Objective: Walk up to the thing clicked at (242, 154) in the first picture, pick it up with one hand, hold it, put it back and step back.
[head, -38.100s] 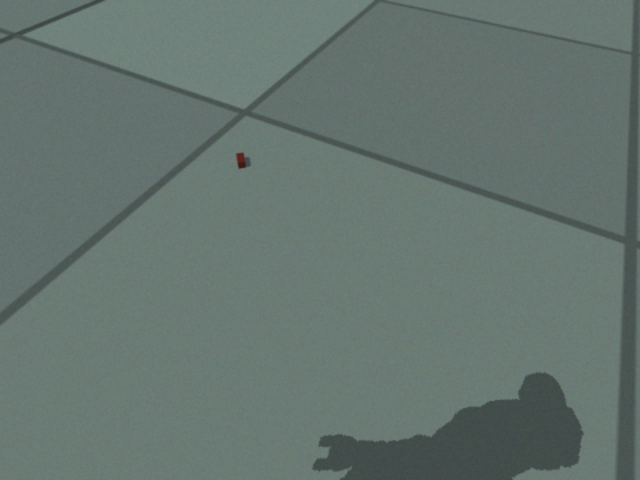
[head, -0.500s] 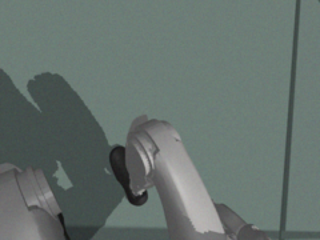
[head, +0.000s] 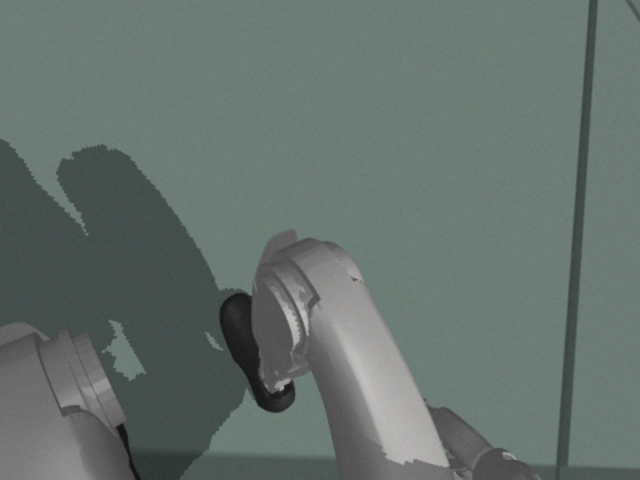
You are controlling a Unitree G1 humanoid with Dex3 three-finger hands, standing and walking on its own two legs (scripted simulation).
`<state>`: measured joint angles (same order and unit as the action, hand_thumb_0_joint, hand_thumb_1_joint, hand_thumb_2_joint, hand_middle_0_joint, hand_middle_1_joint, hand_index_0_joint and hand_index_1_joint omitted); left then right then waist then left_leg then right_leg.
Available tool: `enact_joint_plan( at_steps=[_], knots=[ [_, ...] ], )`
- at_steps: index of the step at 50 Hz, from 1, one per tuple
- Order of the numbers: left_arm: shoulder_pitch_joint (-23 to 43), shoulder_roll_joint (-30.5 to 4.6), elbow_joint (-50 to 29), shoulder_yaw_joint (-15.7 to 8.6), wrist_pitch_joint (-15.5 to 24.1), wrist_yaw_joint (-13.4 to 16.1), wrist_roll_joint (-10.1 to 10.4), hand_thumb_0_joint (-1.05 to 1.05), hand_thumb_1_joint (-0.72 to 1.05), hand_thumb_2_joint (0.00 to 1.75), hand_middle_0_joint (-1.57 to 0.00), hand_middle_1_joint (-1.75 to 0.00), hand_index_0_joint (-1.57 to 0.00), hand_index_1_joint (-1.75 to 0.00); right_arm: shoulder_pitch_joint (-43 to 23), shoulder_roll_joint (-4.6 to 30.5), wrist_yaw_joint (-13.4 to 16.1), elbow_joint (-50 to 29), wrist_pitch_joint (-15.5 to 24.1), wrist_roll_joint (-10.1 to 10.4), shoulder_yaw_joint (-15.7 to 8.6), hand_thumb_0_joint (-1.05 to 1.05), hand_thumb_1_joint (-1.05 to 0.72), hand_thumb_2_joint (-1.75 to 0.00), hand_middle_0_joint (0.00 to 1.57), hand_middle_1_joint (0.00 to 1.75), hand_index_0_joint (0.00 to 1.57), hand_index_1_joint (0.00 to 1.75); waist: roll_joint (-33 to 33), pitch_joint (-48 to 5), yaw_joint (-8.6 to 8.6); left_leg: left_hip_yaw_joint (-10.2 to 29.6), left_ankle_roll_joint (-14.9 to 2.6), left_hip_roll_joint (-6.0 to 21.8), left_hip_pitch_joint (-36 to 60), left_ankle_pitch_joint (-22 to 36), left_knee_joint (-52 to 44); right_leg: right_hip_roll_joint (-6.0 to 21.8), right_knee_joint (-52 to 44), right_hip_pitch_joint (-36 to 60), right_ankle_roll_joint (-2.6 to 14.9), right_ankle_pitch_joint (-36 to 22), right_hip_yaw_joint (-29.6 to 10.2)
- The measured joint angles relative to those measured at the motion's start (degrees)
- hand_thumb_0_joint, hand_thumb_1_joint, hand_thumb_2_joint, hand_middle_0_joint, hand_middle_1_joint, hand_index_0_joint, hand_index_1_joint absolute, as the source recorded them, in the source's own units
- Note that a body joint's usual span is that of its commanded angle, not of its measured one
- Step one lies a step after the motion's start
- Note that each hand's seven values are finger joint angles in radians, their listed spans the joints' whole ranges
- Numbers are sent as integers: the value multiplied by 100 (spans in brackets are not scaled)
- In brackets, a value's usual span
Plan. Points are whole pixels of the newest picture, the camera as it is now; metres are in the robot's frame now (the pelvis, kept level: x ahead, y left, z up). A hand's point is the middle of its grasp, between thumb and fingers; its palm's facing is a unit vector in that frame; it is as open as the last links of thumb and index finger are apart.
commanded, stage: close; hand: left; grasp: from above
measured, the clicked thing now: out of the picture +0.47 +0.35 -0.30
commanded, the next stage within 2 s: settle in 0.02 s
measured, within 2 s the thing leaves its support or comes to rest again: leaves its support in 0.38 s
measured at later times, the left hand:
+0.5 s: hand out of the picture +0.46 +0.35 -0.24, palm faces -0.41 -0.16 -0.90, open 5.1 cm
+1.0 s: hand out of the picture +0.45 +0.35 -0.15, palm faces -0.44 -0.11 -0.89, open 5.0 cm
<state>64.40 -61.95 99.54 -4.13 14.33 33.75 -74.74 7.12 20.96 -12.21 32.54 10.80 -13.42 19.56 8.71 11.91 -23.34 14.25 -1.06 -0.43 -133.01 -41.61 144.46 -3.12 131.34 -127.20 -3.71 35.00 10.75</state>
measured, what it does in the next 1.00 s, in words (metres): stands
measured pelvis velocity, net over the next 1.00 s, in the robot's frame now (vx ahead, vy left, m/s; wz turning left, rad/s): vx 0.00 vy -0.01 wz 0.09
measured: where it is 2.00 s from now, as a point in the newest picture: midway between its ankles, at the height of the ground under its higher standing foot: (196, 420)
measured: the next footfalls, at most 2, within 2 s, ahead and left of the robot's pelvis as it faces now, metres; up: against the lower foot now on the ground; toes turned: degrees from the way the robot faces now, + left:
none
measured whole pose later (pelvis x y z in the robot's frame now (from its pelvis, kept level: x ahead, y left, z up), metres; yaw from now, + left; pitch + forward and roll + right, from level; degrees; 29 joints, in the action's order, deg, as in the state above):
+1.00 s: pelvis +0.00 -0.01 +0.02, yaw +5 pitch +34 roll -11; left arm 58.3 -47.5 78.0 -2.9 10.9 15.9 -70.6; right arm 9.3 18.8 -10.2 34.2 1.7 -7.5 8.9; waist 0.3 0.1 -15.9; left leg 9.1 -0.4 -1.7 -133.7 -39.0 138.0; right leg -0.6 129.7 -129.3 -2.2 35.4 6.6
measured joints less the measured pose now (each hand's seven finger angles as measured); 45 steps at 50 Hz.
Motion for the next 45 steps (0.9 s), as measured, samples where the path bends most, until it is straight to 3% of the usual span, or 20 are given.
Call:
enact_joint_plan(
  at_steps=[13, 25, 36, 45],
  knots=[
    [33, -47, -51, -91, -57, -73, 4, -5, 61, 0, -103, -5, -119, -4, 40, 19, 3, -29, 31, 15, 0, 0, -91, -90, 20, 30, 20, 30, 21, 17, -21, -11, -8, 6, -12, 16, 1, -2, 1, -11, -7, -17, -8],
    [-435, 298, -994, -417, -268, -495, 113, -7, 60, 0, -108, 0, -124, 0, 274, 32, -31, 106, -125, 104, -379, 0, -91, -90, 21, 30, 20, 30, -217, -342, 215, -51, 40, -38, -104, -16, -65, 62, 9, -120, 82, 66, -31],
    [-629, 1042, -1817, 71, -455, -1261, 431, -7, 61, 0, -108, 0, -125, 0, 272, -44, -51, 289, -442, 382, -899, 0, -91, -90, 20, 30, 20, 30, -676, -966, 595, -318, 6, -76, -153, 29, -304, 161, -32, -215, 98, 154, -245],
    [-615, 1392, -2084, 139, -393, -1699, 454, -8, 61, 0, -108, 0, -125, 0, 197, -168, 83, 163, -743, 550, -1025, 0, -91, -90, 20, 30, 20, 30, -814, -1111, 717, -467, 34, -113, -84, 181, -539, 226, -120, -199, 119, 88, -372]
  ],
)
